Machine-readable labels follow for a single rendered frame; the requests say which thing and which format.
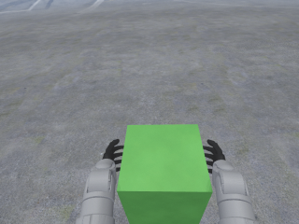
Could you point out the left robot hand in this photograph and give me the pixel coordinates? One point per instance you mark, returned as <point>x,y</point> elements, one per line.
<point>110,152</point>

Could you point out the right robot hand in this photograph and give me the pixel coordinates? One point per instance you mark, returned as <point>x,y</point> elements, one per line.
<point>217,153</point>

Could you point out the robot right forearm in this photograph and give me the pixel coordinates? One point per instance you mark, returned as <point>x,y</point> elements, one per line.
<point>232,194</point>

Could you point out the robot left forearm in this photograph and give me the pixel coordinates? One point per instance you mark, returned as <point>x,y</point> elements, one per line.
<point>99,194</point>

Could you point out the carton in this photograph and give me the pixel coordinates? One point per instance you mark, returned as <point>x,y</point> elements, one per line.
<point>163,176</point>

